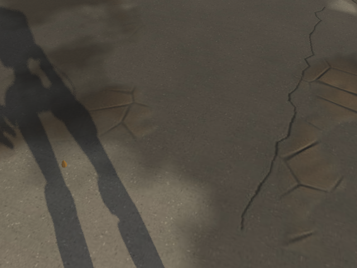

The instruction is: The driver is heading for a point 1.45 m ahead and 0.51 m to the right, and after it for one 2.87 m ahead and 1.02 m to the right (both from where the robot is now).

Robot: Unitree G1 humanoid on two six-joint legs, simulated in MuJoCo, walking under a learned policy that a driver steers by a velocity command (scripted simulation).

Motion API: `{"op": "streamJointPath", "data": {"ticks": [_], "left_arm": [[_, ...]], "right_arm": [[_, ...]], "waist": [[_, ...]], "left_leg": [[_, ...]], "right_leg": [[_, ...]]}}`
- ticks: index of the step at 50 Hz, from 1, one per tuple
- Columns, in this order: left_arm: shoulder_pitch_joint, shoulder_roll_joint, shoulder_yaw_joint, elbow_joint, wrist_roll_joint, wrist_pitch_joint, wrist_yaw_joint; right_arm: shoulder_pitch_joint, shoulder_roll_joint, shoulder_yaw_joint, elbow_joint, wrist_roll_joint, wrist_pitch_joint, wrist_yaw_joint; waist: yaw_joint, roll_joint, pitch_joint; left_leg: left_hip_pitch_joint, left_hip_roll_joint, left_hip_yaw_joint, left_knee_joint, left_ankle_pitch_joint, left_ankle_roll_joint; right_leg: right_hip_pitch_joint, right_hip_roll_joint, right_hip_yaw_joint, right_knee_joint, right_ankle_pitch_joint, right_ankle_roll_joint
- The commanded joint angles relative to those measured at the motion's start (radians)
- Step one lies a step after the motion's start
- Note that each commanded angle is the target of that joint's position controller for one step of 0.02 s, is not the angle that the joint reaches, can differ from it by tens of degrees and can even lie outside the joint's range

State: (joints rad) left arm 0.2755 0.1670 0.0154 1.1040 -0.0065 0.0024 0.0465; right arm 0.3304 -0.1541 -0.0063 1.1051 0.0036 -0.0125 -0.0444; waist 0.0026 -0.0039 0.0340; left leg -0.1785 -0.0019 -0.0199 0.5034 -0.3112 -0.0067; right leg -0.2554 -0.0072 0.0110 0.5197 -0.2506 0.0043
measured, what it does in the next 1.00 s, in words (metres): walks ahead: left foot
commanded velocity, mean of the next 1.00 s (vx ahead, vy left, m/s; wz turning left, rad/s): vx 0.40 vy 0.00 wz -0.09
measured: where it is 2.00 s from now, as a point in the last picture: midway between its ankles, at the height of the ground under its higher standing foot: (229, 162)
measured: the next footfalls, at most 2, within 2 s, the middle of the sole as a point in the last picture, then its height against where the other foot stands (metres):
left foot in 0.70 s outside the picture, level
right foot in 1.28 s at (228, 211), level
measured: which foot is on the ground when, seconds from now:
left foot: down 0.00-0.28, up 0.30-0.68, down 0.70-1.00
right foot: down 0.00-0.72, up 0.74-1.00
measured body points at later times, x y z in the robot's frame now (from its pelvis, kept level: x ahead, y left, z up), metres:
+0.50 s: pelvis +0.15 -0.02 +0.01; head +0.16 -0.03 +0.46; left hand +0.04 +0.20 -0.13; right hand +0.28 -0.27 -0.12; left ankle +0.22 +0.12 -0.66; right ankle +0.03 -0.11 -0.74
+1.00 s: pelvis +0.43 +0.03 +0.01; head +0.44 +0.03 +0.46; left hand +0.57 +0.28 -0.12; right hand +0.42 -0.23 -0.13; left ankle +0.42 +0.11 -0.74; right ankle +0.53 -0.16 -0.65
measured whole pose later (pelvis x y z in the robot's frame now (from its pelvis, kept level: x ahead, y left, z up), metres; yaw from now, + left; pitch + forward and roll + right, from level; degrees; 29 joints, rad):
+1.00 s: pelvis +0.43 +0.03 +0.01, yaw -7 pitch +0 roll +2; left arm 0.22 0.25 0.08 0.90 -0.03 -0.05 0.02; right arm 0.31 -0.23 -0.06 1.02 -0.02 -0.12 0.01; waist -0.04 -0.04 0.00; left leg -0.08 -0.06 0.18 0.26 -0.18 0.07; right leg -0.73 -0.12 0.10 1.05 -0.08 -0.05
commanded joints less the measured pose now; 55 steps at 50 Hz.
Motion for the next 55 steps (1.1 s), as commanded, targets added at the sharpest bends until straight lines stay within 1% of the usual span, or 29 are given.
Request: {"op": "streamJointPath", "data": {"ticks": [1, 4, 6, 8, 9, 11, 13, 14, 15, 16, 17, 19, 21, 23, 26, 28, 30, 32, 34, 35, 36, 37, 38, 39, 40, 42, 45, 50, 55], "left_arm": [[0.084, 0.1, 0.022, -0.006, -0.01, -0.002, 0.006], [0.075, 0.091, 0.023, -0.027, -0.018, -0.034, -0.001], [0.066, 0.078, 0.023, -0.041, -0.02, -0.063, -0.013], [0.013, 0.052, 0.018, -0.072, -0.023, -0.089, -0.028], [-0.006, 0.037, 0.014, -0.087, -0.026, -0.102, -0.035], [0.008, 0.037, 0.011, -0.097, -0.031, -0.122, -0.044], [0.213, 0.068, 0.029, -0.027, -0.031, -0.13, -0.049], [0.397, 0.174, 0.065, 0.024, -0.03, -0.133, -0.05], [0.512, 0.278, 0.09, 0.04, -0.022, -0.133, -0.059], [0.429, 0.18, 0.057, 0.016, -0.002, -0.136, -0.058], [0.346, 0.135, 0.042, -0.012, 0.003, -0.135, -0.058], [0.275, 0.108, 0.023, -0.035, 0.0, -0.12, -0.063], [0.296, 0.073, 0.007, -0.029, 0.004, -0.099, -0.056], [0.282, 0.093, 0.005, -0.041, 0.009, -0.089, -0.04], [0.246, 0.151, 0.011, -0.076, 0.01, -0.09, -0.021], [0.28, 0.189, 0.024, -0.069, -0.003, -0.097, -0.016], [0.288, 0.189, 0.031, -0.064, -0.015, -0.099, -0.017], [0.274, 0.203, 0.04, -0.069, -0.007, -0.092, -0.019], [0.247, 0.208, 0.044, -0.08, 0.011, -0.071, -0.023], [0.226, 0.188, 0.033, -0.103, 0.018, -0.069, -0.029], [0.359, 0.039, -0.006, -0.116, 0.012, -0.085, -0.045], [0.353, 0.046, -0.006, -0.092, -0.015, -0.116, -0.052], [0.232, 0.144, 0.024, -0.141, -0.05, -0.129, -0.051], [0.147, 0.17, 0.031, -0.169, -0.055, -0.129, -0.042], [0.113, 0.164, 0.039, -0.175, -0.042, -0.119, -0.029], [0.182, 0.114, 0.047, -0.152, -0.034, -0.079, -0.023], [0.15, 0.102, 0.057, -0.173, -0.028, -0.045, -0.016], [-0.017, 0.121, 0.071, -0.239, -0.017, -0.06, -0.033], [-0.207, 0.089, 0.051, -0.316, -0.011, -0.07, -0.071]], "right_arm": [[0.097, -0.098, -0.021, -0.005, 0.01, 0.001, -0.008], [0.104, -0.1, -0.024, -0.028, 0.022, -0.026, -0.005], [0.137, -0.112, -0.031, -0.028, 0.027, -0.049, 0.004], [0.198, -0.154, -0.045, -0.02, 0.032, -0.065, 0.014], [0.208, -0.181, -0.053, -0.02, 0.034, -0.069, 0.017], [0.156, -0.189, -0.054, -0.045, 0.034, -0.075, 0.022], [0.017, -0.173, -0.048, -0.096, 0.034, -0.073, 0.027], [-0.077, -0.133, -0.038, -0.146, 0.036, -0.088, 0.028], [-0.055, -0.085, -0.025, -0.172, 0.028, -0.113, 0.028], [-0.062, -0.119, -0.032, -0.175, 0.032, -0.127, 0.036], [-0.066, -0.12, -0.032, -0.176, 0.043, -0.133, 0.047], [-0.105, -0.138, -0.046, -0.188, 0.037, -0.135, 0.053], [-0.124, -0.117, -0.052, -0.202, 0.031, -0.121, 0.063], [-0.174, -0.079, -0.04, -0.227, 0.025, -0.106, 0.073], [-0.357, -0.055, -0.017, -0.301, 0.017, -0.102, 0.075], [-0.413, -0.088, -0.02, -0.331, 0.025, -0.098, 0.078], [-0.447, -0.122, -0.025, -0.352, 0.03, -0.1, 0.084], [-0.406, -0.165, -0.044, -0.352, 0.027, -0.106, 0.089], [-0.163, -0.232, -0.082, -0.284, 0.032, -0.102, 0.081], [0.013, -0.277, -0.101, -0.24, 0.028, -0.097, 0.071], [0.145, -0.375, -0.123, -0.215, -0.006, -0.093, 0.067], [0.134, -0.298, -0.099, -0.207, -0.01, -0.094, 0.07], [0.026, -0.244, -0.081, -0.213, 0.002, -0.1, 0.072], [-0.083, -0.204, -0.068, -0.231, 0.008, -0.105, 0.073], [-0.15, -0.171, -0.059, -0.231, 0.001, -0.115, 0.08], [-0.192, -0.134, -0.053, -0.211, -0.016, -0.123, 0.086], [-0.164, -0.162, -0.062, -0.177, -0.017, -0.133, 0.079], [-0.093, -0.202, -0.068, -0.154, -0.024, -0.124, 0.04], [-0.005, -0.236, -0.072, -0.141, -0.01, -0.102, 0.02]], "waist": [[-0.001, 0.013, 0.055], [-0.007, 0.016, 0.146], [-0.02, 0.047, 0.136], [-0.049, 0.127, 0.13], [-0.046, 0.182, 0.135], [-0.008, 0.185, 0.164], [0.104, 0.128, 0.118], [0.18, -0.086, 0.078], [0.185, -0.342, -0.004], [0.124, -0.197, 0.013], [0.087, -0.114, 0.055], [0.051, -0.026, 0.072], [0.039, -0.061, 0.064], [0.027, -0.059, 0.083], [0.048, -0.065, 0.126], [0.05, -0.094, 0.13], [0.038, -0.088, 0.139], [-0.007, -0.105, 0.073], [-0.131, -0.139, -0.094], [-0.207, -0.114, -0.198], [-0.149, 0.151, -0.402], [-0.153, 0.206, -0.478], [-0.122, 0.172, -0.267], [-0.084, 0.088, -0.15], [-0.044, 0.031, -0.087], [0.024, 0.091, -0.055], [0.04, 0.088, 0.006], [0.007, 0.043, 0.029], [-0.066, 0.015, 0.073]], "left_leg": [[-0.132, -0.017, 0.009, -0.09, -0.292, 0.057], [-0.207, 0.038, -0.069, -0.1, -0.436, 0.111], [-0.162, 0.081, -0.138, -0.121, -0.426, 0.144], [-0.06, 0.171, -0.294, -0.214, -0.462, 0.203], [-0.026, 0.243, -0.403, -0.271, -0.468, 0.239], [-0.067, 0.287, -0.451, -0.264, -0.343, 0.254], [-0.219, 0.18, -0.258, -0.108, -0.089, 0.173], [-0.404, 0.028, -0.042, 0.226, 0.129, 0.089], [-0.613, -0.065, 0.036, 0.576, -0.079, 0.04], [-0.706, -0.018, -0.069, 0.752, -0.176, 0.062], [-0.744, 0.02, -0.083, 0.832, -0.119, 0.086], [-0.776, 0.083, -0.039, 0.785, 0.011, 0.102], [-0.726, 0.107, 0.004, 0.719, 0.061, 0.09], [-0.678, 0.107, 0.041, 0.598, 0.135, 0.062], [-0.495, 0.062, 0.087, 0.261, 0.304, 0.032], [-0.428, 0.043, 0.087, 0.156, 0.341, 0.039], [-0.427, 0.036, 0.071, 0.072, 0.351, 0.066], [-0.345, 0.003, 0.077, 0.041, 0.319, 0.101], [-0.056, -0.057, 0.11, 0.062, 0.261, 0.147], [0.247, 0.044, -0.002, 0.079, 0.247, 0.192], [0.642, 0.352, -0.499, 0.006, 0.011, 0.361], [0.621, 0.424, -0.794, -0.203, -0.086, 0.368], [0.443, 0.389, -0.634, -0.233, -0.098, 0.294], [0.247, 0.361, -0.457, -0.258, -0.016, 0.252], [0.09, 0.321, -0.335, -0.295, 0.075, 0.222], [-0.069, 0.248, -0.156, -0.35, 0.125, 0.183], [-0.126, 0.236, -0.038, -0.409, 0.186, 0.201], [0.007, 0.239, 0.068, -0.412, 0.287, 0.191], [0.152, 0.266, 0.156, -0.393, 0.342, 0.173]], "right_leg": [[-0.006, 0.026, -0.017, -0.063, -0.333, -0.05], [-0.099, -0.013, 0.041, -0.054, -0.455, -0.088], [-0.137, -0.013, 0.038, 0.002, -0.384, -0.09], [-0.231, 0.026, -0.028, 0.126, -0.261, -0.077], [-0.264, 0.036, -0.063, 0.197, -0.189, -0.079], [-0.219, 0.016, -0.051, 0.157, -0.173, -0.111], [0.103, 0.019, -0.019, -0.027, -0.11, -0.127], [0.324, -0.102, 0.229, -0.159, -0.098, -0.19], [0.525, -0.325, 0.627, -0.29, 0.024, -0.294], [0.507, -0.371, 0.67, -0.287, 0.091, -0.296], [0.469, -0.351, 0.553, -0.274, 0.169, -0.275], [0.442, -0.281, 0.34, -0.3, 0.309, -0.224], [0.397, -0.219, 0.211, -0.327, 0.383, -0.182], [0.299, -0.191, 0.141, -0.372, 0.388, -0.181], [0.112, -0.147, 0.063, -0.439, 0.342, -0.176], [0.132, -0.181, 0.068, -0.471, 0.327, -0.182], [0.223, -0.211, 0.06, -0.446, 0.382, -0.172], [0.326, -0.232, 0.043, -0.332, 0.664, -0.146], [0.336, -0.199, 0.001, -0.027, 0.967, -0.111], [0.126, -0.164, 0.002, 0.237, 0.808, -0.084], [-0.268, 0.02, -0.012, 0.692, 0.216, -0.022], [-0.366, 0.073, 0.166, 0.876, -0.274, -0.045], [-0.456, 0.013, 0.158, 0.925, -0.232, -0.064], [-0.436, -0.051, 0.119, 0.881, -0.13, -0.073], [-0.381, -0.092, 0.103, 0.82, -0.062, -0.074], [-0.253, -0.137, 0.109, 0.736, -0.011, -0.079], [-0.309, -0.144, 0.106, 0.688, 0.049, -0.071], [-0.481, -0.128, 0.126, 0.453, 0.293, -0.048], [-0.517, -0.116, 0.015, 0.221, 0.354, -0.051]]}}
Keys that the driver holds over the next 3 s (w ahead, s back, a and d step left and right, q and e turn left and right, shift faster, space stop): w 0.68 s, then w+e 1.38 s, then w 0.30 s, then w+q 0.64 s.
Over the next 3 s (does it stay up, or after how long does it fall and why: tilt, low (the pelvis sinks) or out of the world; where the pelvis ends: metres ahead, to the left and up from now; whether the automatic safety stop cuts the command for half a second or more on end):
stays up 1.39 -0.55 0.00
